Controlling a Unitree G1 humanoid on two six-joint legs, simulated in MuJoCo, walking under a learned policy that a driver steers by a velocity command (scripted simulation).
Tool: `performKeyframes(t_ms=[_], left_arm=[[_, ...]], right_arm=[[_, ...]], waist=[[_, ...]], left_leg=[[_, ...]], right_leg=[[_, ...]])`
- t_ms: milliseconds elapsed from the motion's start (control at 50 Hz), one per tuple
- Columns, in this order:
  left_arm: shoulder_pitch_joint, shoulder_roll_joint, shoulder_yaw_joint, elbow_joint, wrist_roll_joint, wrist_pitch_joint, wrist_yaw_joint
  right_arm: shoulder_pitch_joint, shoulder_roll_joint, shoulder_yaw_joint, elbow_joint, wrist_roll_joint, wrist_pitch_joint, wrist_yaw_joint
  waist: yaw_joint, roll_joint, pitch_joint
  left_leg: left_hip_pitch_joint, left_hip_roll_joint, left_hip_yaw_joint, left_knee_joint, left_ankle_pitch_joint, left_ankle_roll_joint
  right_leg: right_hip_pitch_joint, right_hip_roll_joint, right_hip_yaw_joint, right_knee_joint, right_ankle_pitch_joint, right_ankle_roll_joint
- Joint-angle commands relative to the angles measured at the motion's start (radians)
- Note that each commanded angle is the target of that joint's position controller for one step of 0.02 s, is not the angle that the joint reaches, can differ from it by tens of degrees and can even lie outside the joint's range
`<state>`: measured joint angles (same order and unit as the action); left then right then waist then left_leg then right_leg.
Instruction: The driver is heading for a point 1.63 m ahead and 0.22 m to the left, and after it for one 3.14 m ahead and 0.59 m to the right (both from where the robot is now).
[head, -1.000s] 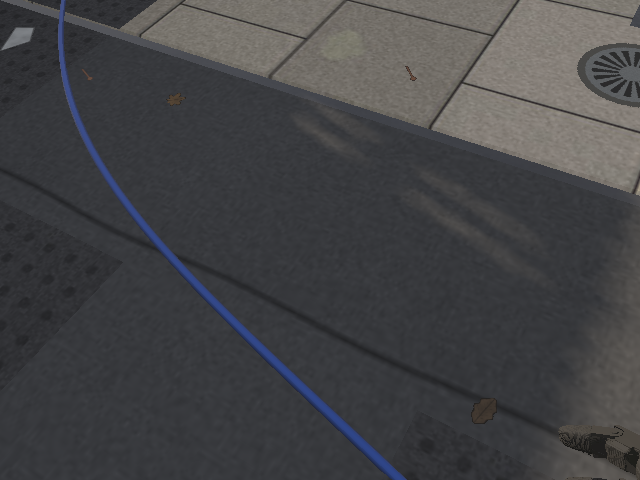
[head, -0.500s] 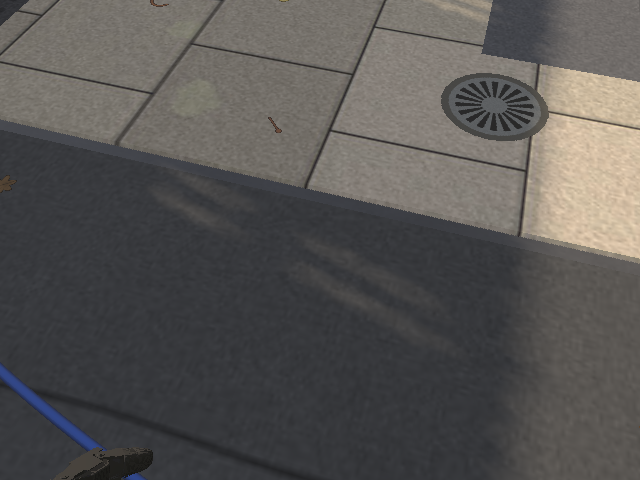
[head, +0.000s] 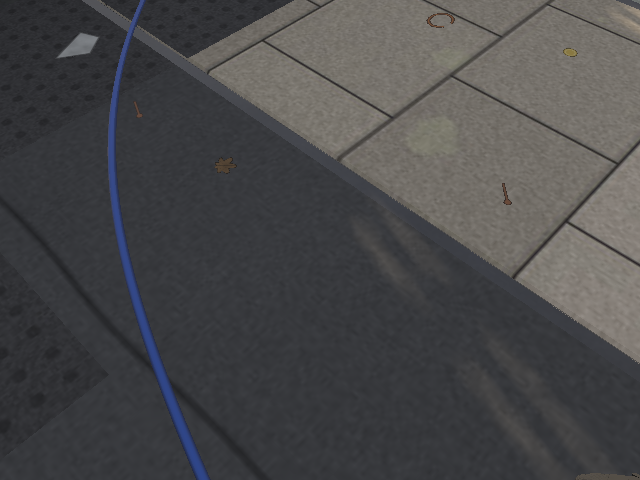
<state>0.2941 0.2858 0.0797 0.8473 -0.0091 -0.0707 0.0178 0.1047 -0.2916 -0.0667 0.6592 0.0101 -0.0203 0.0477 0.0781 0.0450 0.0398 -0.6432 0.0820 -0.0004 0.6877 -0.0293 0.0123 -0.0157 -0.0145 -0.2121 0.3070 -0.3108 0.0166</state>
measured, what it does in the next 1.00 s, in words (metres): walks ahead, turning left: left foot, then right foot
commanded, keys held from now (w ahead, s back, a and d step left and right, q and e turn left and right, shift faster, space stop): q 0.54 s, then no key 0.46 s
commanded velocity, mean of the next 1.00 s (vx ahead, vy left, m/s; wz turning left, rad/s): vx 0.06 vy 0.00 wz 0.43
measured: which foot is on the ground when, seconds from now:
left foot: up 0.00-0.06, down 0.08-0.52, up 0.54-0.86, down 0.88-1.00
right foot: down 0.00-0.08, up 0.10-0.50, down 0.52-1.00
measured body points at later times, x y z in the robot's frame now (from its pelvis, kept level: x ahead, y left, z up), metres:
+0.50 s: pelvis +0.11 +0.00 -0.01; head +0.15 +0.01 +0.44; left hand +0.19 +0.31 -0.11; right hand +0.35 -0.22 -0.09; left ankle +0.16 +0.11 -0.74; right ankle +0.19 -0.12 -0.73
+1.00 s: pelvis +0.11 +0.01 +0.00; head +0.12 +0.03 +0.45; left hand +0.11 +0.30 -0.12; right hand +0.36 -0.14 -0.09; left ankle +0.05 +0.11 -0.74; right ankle +0.19 -0.12 -0.74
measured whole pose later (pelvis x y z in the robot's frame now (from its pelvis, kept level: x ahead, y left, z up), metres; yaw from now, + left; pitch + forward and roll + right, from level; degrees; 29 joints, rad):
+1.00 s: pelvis +0.11 +0.01 +0.00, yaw +25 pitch +0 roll +0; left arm 0.19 0.26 0.03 0.78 0.02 -0.01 0.00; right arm 0.19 -0.23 -0.03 0.66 -0.02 0.04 0.00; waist 0.04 -0.03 0.02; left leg -0.21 -0.02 -0.04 0.51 -0.30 0.01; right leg -0.25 -0.06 0.00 0.51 -0.24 0.05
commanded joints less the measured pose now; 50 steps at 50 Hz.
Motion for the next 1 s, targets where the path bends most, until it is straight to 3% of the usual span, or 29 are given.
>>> performKeyframes(t_ms=[20,60,80,100,120,140,160,180,200,260,320,400,460,500,520,540,560,580,620,640,700,760,820,860,880,900,920,940,1000], left_arm=[[-0.095,0.204,0.049,-0.08,-0.029,0.003,0.013],[-0.083,0.175,0.042,-0.082,-0.032,0.013,0.014],[-0.019,0.107,0.017,-0.102,0.023,0.011,0.007],[0.065,0.052,-0.008,-0.12,0.052,0.003,-0.006],[0.054,0.137,0.004,-0.116,0.021,0.0,-0.016],[-0.037,0.161,0.007,-0.141,-0.012,0.004,-0.016],[-0.072,0.149,0.007,-0.134,-0.004,0.017,-0.002],[-0.09,0.15,0.01,-0.129,0.007,0.035,0.013],[-0.086,0.15,0.012,-0.13,0.012,0.049,0.017],[-0.071,0.109,0.002,-0.128,0.025,0.052,0.022],[-0.11,0.096,-0.006,-0.138,0.021,0.057,0.024],[-0.161,0.099,-0.006,-0.159,0.013,0.057,0.014],[-0.165,0.105,-0.001,-0.169,0.007,0.043,0.002],[-0.116,0.106,0.007,-0.156,0.005,0.034,-0.007],[-0.086,0.137,0.019,-0.15,0.013,0.032,-0.007],[-0.071,0.209,0.035,-0.16,0.033,0.04,-0.001],[-0.091,0.252,0.046,-0.152,0.064,0.047,-0.005],[-0.145,0.19,0.031,-0.188,0.06,0.042,-0.002],[-0.207,0.123,0.013,-0.206,0.03,0.043,0.004],[-0.206,0.113,0.008,-0.204,0.016,0.045,0.005],[-0.172,0.108,0.002,-0.191,0.019,0.059,0.008],[-0.16,0.126,0.007,-0.181,0.017,0.069,0.007],[-0.13,0.155,0.012,-0.163,0.002,0.075,0.0],[-0.099,0.131,0.001,-0.143,-0.013,0.069,-0.003],[-0.07,0.109,-0.009,-0.137,0.003,0.057,-0.009],[-0.047,0.063,-0.026,-0.149,0.042,0.039,-0.022],[-0.09,0.042,-0.034,-0.155,0.04,0.034,-0.017],[-0.136,0.084,-0.027,-0.147,0.039,0.036,-0.014],[-0.137,0.097,-0.02,-0.125,0.032,0.052,-0.006]], right_arm=[[0.031,-0.088,-0.031,-0.083,-0.008,-0.001,0.016],[0.223,-0.168,-0.075,-0.035,-0.012,0.0,0.0],[0.272,-0.272,-0.098,-0.042,-0.012,0.006,-0.028],[0.2,-0.312,-0.082,-0.098,-0.034,0.004,-0.035],[0.196,-0.271,-0.072,-0.123,-0.025,0.003,-0.019],[0.151,-0.223,-0.065,-0.121,-0.019,0.0,-0.015],[0.1,-0.184,-0.056,-0.116,0.0,0.002,-0.02],[0.06,-0.149,-0.043,-0.12,0.006,0.009,-0.03],[0.033,-0.149,-0.04,-0.131,-0.004,0.017,-0.035],[0.039,-0.173,-0.052,-0.135,-0.025,0.019,-0.051],[0.045,-0.181,-0.057,-0.136,-0.011,0.029,-0.07],[0.039,-0.176,-0.057,-0.143,-0.01,0.046,-0.076],[0.055,-0.172,-0.057,-0.143,-0.007,0.055,-0.072],[0.04,-0.165,-0.055,-0.147,0.005,0.064,-0.074],[0.057,-0.145,-0.049,-0.146,0.01,0.066,-0.076],[0.102,-0.089,-0.035,-0.146,0.004,0.067,-0.074],[0.076,-0.126,-0.048,-0.182,0.012,0.054,-0.072],[0.093,-0.201,-0.071,-0.154,-0.009,0.045,-0.072],[0.14,-0.174,-0.072,-0.095,-0.004,0.061,-0.076],[0.145,-0.148,-0.064,-0.09,-0.008,0.069,-0.077],[0.093,-0.084,-0.038,-0.105,0.005,0.071,-0.073],[0.044,-0.041,-0.013,-0.12,-0.004,0.066,-0.066],[0.063,-0.066,-0.019,-0.103,0.004,0.063,-0.059],[0.106,-0.07,-0.019,-0.076,-0.006,0.06,-0.056],[0.115,-0.109,-0.022,-0.086,-0.014,0.06,-0.063],[0.117,-0.182,-0.034,-0.093,-0.026,0.065,-0.073],[0.063,-0.112,-0.014,-0.079,-0.036,0.058,-0.062],[0.026,-0.059,-0.002,-0.093,-0.038,0.048,-0.052],[0.054,-0.076,-0.001,-0.067,-0.037,0.026,-0.048]], waist=[[-0.082,-0.144,-0.061],[-0.177,-0.075,-0.162],[-0.161,0.143,-0.24],[-0.067,0.274,-0.373],[-0.129,0.126,-0.508],[-0.129,0.065,-0.406],[-0.103,-0.015,-0.275],[-0.081,-0.011,-0.209],[-0.057,0.016,-0.174],[-0.046,0.04,-0.193],[-0.062,0.052,-0.216],[-0.082,0.096,-0.174],[-0.092,0.122,-0.164],[-0.057,0.121,-0.159],[-0.05,0.088,-0.162],[-0.079,-0.104,-0.179],[-0.095,-0.374,-0.109],[-0.092,-0.264,-0.103],[-0.115,-0.157,-0.1],[-0.107,-0.156,-0.09],[-0.08,-0.19,-0.088],[-0.053,-0.246,-0.119],[-0.048,-0.264,-0.117],[-0.073,-0.223,-0.103],[-0.06,-0.151,-0.138],[-0.016,0.069,-0.179],[-0.023,0.164,-0.161],[-0.042,0.096,-0.116],[-0.057,0.069,-0.054]], left_leg=[[0.153,-0.053,0.056,-0.064,-0.081,0.046],[0.43,-0.131,0.077,-0.199,0.054,0.105],[0.685,0.076,-0.192,-0.168,0.524,0.183],[0.871,0.297,-0.615,-0.179,0.824,0.398],[0.892,0.309,-0.624,-0.24,0.664,0.443],[0.79,0.254,-0.546,-0.285,0.367,0.397],[0.645,0.184,-0.451,-0.308,0.202,0.318],[0.515,0.141,-0.393,-0.332,0.124,0.275],[0.403,0.105,-0.355,-0.35,0.109,0.255],[0.335,0.074,-0.326,-0.353,0.191,0.255],[0.35,0.067,-0.362,-0.351,0.048,0.239],[0.319,0.041,-0.426,-0.367,-0.193,0.208],[0.358,0.04,-0.487,-0.338,-0.174,0.196],[0.347,0.01,-0.497,-0.293,-0.146,0.164],[0.293,-0.032,-0.468,-0.24,-0.202,0.124],[0.169,-0.13,-0.334,-0.028,-0.448,0.061],[0.008,-0.249,-0.145,0.178,-0.592,0.009],[0.013,-0.185,-0.184,0.366,-0.553,-0.025],[0.032,-0.181,-0.167,0.49,-0.462,-0.063],[0.017,-0.18,-0.165,0.537,-0.43,-0.079],[0.054,-0.162,-0.108,0.414,-0.394,-0.103],[0.205,-0.108,-0.049,0.141,-0.423,-0.105],[0.331,-0.11,0.005,-0.103,-0.335,-0.085],[0.485,-0.109,-0.002,-0.366,-0.109,-0.035],[0.606,-0.026,-0.104,-0.349,0.03,-0.001],[0.678,0.117,-0.24,-0.277,0.275,0.064],[0.503,0.139,-0.253,-0.296,0.117,0.14],[0.464,0.071,-0.214,-0.309,-0.038,0.113],[0.407,0.014,-0.174,-0.315,-0.133,0.052]], right_leg=[[-0.01,-0.258,0.061,0.098,0.781,-0.123],[-0.072,-0.178,0.018,0.423,0.743,-0.06],[-0.332,-0.101,0.006,0.752,0.202,0.011],[-0.591,0.065,0.159,1.066,-0.434,0.066],[-0.624,0.033,0.325,1.15,-0.394,0.063],[-0.689,0.007,0.31,1.12,-0.286,0.045],[-0.695,-0.037,0.304,1.023,-0.21,0.04],[-0.652,-0.06,0.305,0.936,-0.164,0.04],[-0.581,-0.051,0.29,0.885,-0.13,0.041],[-0.504,-0.013,0.276,0.743,-0.083,0.054],[-0.497,0.001,0.302,0.631,-0.023,0.062],[-0.456,0.025,0.315,0.498,0.007,0.055],[-0.404,0.043,0.313,0.375,-0.017,0.035],[-0.291,0.047,0.29,0.18,0.071,0.007],[-0.191,-0.019,0.322,0.089,0.133,-0.021],[-0.081,-0.243,0.505,0.032,0.187,-0.105],[-0.149,-0.379,0.733,-0.03,0.33,-0.255],[-0.17,-0.381,0.709,-0.012,0.371,-0.283],[-0.167,-0.265,0.527,0.038,0.406,-0.21],[-0.155,-0.253,0.497,0.044,0.436,-0.212],[-0.12,-0.2,0.401,0.043,0.458,-0.216],[-0.108,-0.196,0.367,0.062,0.461,-0.218],[-0.118,-0.211,0.389,0.089,0.463,-0.223],[-0.181,-0.186,0.375,0.116,0.417,-0.164],[-0.254,-0.16,0.352,0.147,0.316,-0.095],[-0.339,-0.07,0.257,0.248,0.106,-0.026],[-0.269,-0.053,0.233,0.178,0.003,0.016],[-0.228,-0.05,0.227,0.175,0.079,0.038],[-0.206,-0.046,0.221,0.169,0.16,0.041]])
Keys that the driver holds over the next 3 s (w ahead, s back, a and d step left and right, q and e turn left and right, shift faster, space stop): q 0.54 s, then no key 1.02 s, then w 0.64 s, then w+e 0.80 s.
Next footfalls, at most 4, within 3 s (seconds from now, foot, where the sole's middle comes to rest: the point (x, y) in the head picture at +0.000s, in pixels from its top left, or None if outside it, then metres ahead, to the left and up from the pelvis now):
0.08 left None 0.20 0.12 -0.77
0.52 right None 0.23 -0.10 -0.77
0.88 left None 0.09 0.13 -0.77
2.26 left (214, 458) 0.48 0.29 -0.77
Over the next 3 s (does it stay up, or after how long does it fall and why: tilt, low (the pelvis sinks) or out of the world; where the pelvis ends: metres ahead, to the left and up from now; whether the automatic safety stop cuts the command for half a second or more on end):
stays up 0.76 0.20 0.00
